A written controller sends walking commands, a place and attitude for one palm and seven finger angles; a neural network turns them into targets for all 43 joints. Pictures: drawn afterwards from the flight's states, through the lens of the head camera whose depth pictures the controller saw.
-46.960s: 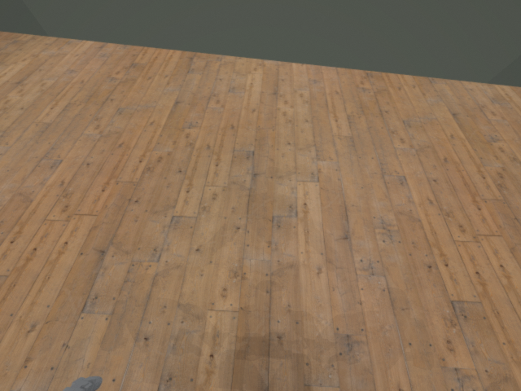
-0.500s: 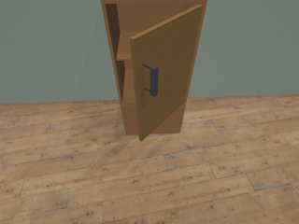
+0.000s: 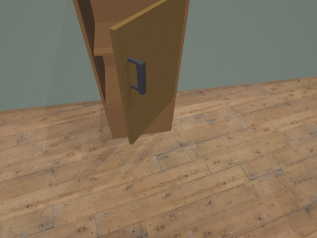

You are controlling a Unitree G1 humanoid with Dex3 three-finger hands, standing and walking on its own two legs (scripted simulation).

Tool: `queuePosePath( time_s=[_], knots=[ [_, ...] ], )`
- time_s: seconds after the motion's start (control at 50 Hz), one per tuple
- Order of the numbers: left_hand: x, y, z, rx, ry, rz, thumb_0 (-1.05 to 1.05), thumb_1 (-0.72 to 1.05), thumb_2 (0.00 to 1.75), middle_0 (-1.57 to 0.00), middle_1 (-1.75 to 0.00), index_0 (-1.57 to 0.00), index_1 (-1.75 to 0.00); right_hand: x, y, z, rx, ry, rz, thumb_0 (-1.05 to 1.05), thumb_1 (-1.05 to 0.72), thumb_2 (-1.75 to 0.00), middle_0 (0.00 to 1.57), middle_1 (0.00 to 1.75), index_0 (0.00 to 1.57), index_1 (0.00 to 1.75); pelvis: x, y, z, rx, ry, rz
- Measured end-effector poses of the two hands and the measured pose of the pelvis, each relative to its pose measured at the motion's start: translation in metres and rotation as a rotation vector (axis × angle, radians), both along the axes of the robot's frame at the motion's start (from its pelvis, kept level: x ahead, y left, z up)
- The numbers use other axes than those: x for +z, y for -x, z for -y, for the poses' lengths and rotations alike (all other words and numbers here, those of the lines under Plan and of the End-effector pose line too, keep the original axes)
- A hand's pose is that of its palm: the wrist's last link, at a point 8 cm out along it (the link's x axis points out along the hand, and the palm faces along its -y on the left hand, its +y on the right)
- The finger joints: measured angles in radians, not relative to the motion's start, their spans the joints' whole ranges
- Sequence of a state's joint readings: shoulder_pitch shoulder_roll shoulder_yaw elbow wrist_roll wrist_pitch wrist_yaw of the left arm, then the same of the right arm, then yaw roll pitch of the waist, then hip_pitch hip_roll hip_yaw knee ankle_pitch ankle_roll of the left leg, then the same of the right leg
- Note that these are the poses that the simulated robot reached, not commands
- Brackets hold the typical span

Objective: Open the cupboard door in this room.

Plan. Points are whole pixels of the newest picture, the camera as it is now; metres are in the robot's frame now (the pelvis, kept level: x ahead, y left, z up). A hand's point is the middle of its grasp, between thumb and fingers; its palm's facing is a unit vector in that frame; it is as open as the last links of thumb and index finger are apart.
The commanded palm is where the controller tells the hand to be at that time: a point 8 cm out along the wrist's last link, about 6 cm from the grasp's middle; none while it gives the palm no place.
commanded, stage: walk to a spot facing it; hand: left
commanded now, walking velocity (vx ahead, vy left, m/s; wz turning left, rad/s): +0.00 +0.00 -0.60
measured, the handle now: (136, 76) +0.59 +0.13 +0.05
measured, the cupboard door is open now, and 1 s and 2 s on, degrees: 45 45 45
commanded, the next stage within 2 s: none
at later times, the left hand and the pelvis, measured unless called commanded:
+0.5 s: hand out of the picture +0.13 +0.12 -0.15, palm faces -0.25 -0.93 -0.28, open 7.4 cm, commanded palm none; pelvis -0.01 -0.06 +0.00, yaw -18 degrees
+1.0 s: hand (147, 211) +0.22 +0.05 -0.16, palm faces -0.56 -0.78 -0.27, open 7.4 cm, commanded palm none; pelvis +0.00 -0.07 -0.01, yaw -36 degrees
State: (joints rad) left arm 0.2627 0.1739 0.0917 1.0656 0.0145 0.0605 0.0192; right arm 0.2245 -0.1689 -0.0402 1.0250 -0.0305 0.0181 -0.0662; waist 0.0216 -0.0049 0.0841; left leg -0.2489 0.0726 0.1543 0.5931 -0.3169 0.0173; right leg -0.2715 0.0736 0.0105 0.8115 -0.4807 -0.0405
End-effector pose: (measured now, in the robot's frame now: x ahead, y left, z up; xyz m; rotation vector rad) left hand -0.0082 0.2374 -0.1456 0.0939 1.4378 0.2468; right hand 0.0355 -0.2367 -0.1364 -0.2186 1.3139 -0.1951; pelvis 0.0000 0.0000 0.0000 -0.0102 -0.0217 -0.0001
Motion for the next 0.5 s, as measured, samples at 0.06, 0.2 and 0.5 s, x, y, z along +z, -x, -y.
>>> queuePosePath(
  time_s=[0.06,0.2,0.5],
  knots=[
    [0.008,-0.03,-0.012,-0.055,-0.02,0.054,0.0,0.91,0.9,-0.2,-0.3,-0.2,-0.3,0.005,0.007,0.001,-0.009,-0.002,0.013,0.0,-0.91,-0.9,0.2,0.3,0.2,0.3,0.004,0.005,0.001,-0.031,-0.003,-0.011],
    [0.028,-0.101,-0.005,-0.2,-0.061,0.177,0.0,0.91,0.9,-0.2,-0.3,-0.2,-0.3,0.002,0.027,0.017,-0.078,-0.035,0.006,0.0,-0.91,-0.9,0.2,0.3,0.21,0.3,0.008,0.01,0.015,-0.112,-0.008,-0.026],
    [0.026,-0.141,0.075,-0.422,-0.055,0.185,0.0,0.91,0.9,-0.2,-0.3,-0.2,-0.3,0.0,0.029,0.095,-0.281,0.0,0.111,0.0,-0.91,-0.9,0.19,0.3,0.2,0.3,0.003,0.008,0.055,-0.305,-0.038,-0.026]
  ],
)
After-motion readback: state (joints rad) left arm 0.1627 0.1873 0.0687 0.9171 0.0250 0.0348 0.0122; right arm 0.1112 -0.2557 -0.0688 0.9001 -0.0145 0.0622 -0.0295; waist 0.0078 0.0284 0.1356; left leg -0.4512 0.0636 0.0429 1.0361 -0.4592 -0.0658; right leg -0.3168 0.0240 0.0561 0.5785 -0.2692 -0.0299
